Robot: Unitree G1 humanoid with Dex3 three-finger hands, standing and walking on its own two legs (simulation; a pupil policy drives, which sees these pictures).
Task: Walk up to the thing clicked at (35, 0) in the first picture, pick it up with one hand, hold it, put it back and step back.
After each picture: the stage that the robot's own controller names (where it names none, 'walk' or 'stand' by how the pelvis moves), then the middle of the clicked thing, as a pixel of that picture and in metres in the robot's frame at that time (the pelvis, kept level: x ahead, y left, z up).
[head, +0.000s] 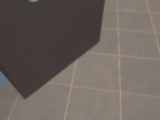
stand; out of the picture +0.96 +0.32 +0.12
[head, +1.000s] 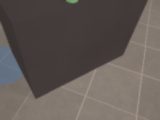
walk; out of the picture +0.88 +0.08 +0.15
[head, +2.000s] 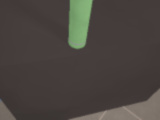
rise first; (79, 16) +0.51 +0.05 +0.15
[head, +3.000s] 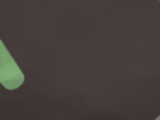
stand; out of the picture +0.33 +0.26 +0.16
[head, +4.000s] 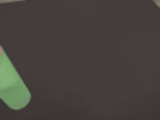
stand; (2, 78) +0.27 +0.22 +0.15
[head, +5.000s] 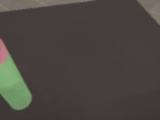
stand; (7, 79) +0.28 +0.23 +0.12
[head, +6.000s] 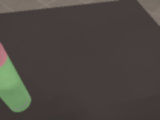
stand; (6, 81) +0.28 +0.23 +0.12
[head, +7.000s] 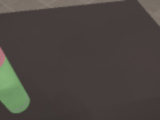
stand; (4, 83) +0.27 +0.24 +0.12
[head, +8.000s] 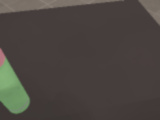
stand; (4, 83) +0.27 +0.24 +0.12
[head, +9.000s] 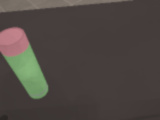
rise first; (27, 68) +0.31 +0.21 +0.13
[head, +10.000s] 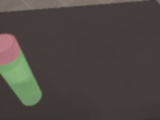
go down; (19, 75) +0.29 +0.22 +0.12
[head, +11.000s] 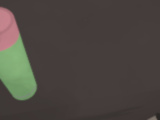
go down; (12, 64) +0.30 +0.19 +0.17
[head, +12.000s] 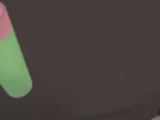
approach; (6, 60) +0.30 +0.20 +0.18
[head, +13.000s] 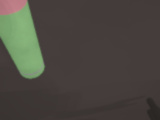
close in; (20, 38) +0.34 +0.17 +0.20
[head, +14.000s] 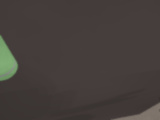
close in; out of the picture +0.34 +0.21 +0.22
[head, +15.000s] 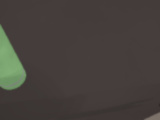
close in; out of the picture +0.32 +0.20 +0.21
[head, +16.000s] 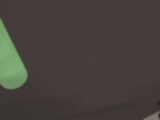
close in; out of the picture +0.32 +0.20 +0.21
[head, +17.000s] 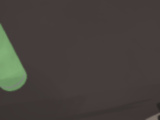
close in; out of the picture +0.31 +0.20 +0.21
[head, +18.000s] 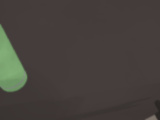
close in; out of the picture +0.31 +0.20 +0.21
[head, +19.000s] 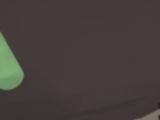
close in; out of the picture +0.32 +0.20 +0.21
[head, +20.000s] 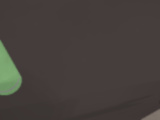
close in; out of the picture +0.31 +0.20 +0.21
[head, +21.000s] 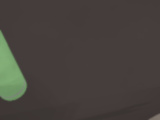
close in; out of the picture +0.29 +0.20 +0.20
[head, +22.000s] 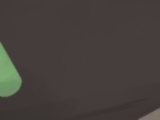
close in; out of the picture +0.30 +0.21 +0.20
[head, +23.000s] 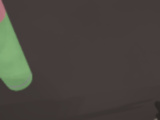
close in; (3, 51) +0.32 +0.19 +0.20
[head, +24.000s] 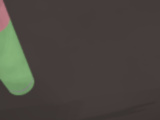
close in; (6, 56) +0.31 +0.19 +0.20
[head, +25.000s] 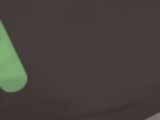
close in; out of the picture +0.31 +0.20 +0.20
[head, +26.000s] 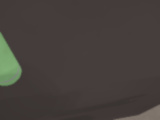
close in; out of the picture +0.33 +0.21 +0.21
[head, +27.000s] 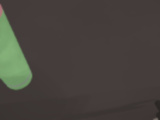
close in; (1, 50) +0.32 +0.19 +0.20
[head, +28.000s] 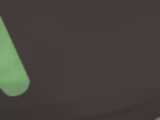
close in; out of the picture +0.30 +0.19 +0.20
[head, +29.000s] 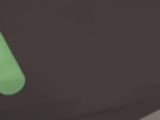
close in; out of the picture +0.31 +0.20 +0.20
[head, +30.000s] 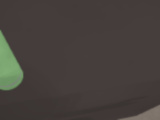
close in; out of the picture +0.32 +0.20 +0.20
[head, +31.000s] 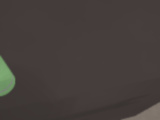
close in; out of the picture +0.31 +0.21 +0.20
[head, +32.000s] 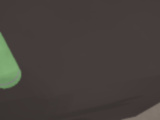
close in; out of the picture +0.33 +0.21 +0.20
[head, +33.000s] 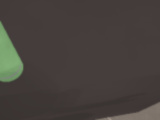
close in; out of the picture +0.33 +0.20 +0.21
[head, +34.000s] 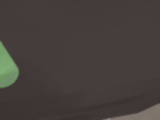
close in; out of the picture +0.32 +0.21 +0.21
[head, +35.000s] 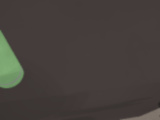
close in; out of the picture +0.32 +0.20 +0.21
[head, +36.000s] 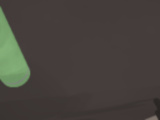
close in; out of the picture +0.32 +0.19 +0.21
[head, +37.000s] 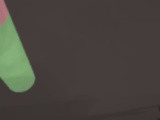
close in; (5, 52) +0.31 +0.19 +0.20
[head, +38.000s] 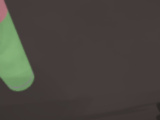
close in; (4, 50) +0.31 +0.19 +0.21
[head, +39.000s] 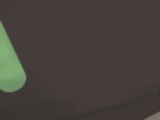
close in; out of the picture +0.31 +0.19 +0.21
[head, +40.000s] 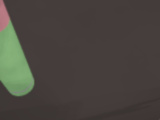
close in; (5, 56) +0.31 +0.18 +0.20
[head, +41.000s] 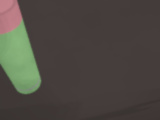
close in; (15, 54) +0.31 +0.17 +0.20
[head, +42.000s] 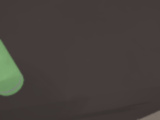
close in; out of the picture +0.30 +0.20 +0.21
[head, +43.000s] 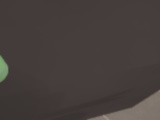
close in; out of the picture +0.34 +0.22 +0.22
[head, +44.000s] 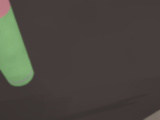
close in; (5, 45) +0.33 +0.18 +0.21
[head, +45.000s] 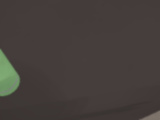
close in; out of the picture +0.30 +0.21 +0.21
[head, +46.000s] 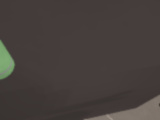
close in; out of the picture +0.34 +0.21 +0.22
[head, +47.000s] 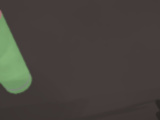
close in; (0, 53) +0.31 +0.19 +0.21
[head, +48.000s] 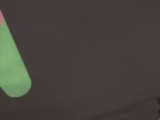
close in; (1, 57) +0.30 +0.19 +0.21
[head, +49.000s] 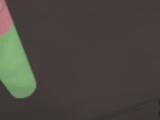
close in; (8, 59) +0.30 +0.18 +0.20
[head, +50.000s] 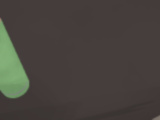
close in; out of the picture +0.30 +0.19 +0.20
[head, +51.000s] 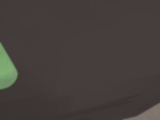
close in; out of the picture +0.32 +0.21 +0.21
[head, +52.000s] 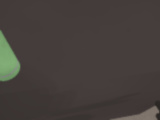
close in; out of the picture +0.34 +0.21 +0.22
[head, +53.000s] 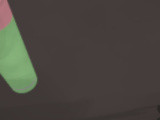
close in; (8, 53) +0.31 +0.18 +0.20
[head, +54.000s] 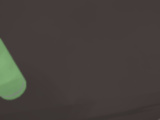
close in; out of the picture +0.29 +0.20 +0.20
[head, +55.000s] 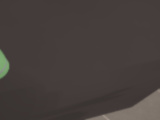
close in; out of the picture +0.35 +0.22 +0.22
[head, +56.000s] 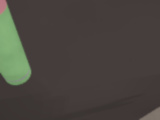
close in; (2, 44) +0.34 +0.19 +0.21
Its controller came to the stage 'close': yes
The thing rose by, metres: 0.00
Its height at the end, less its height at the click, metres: +0.00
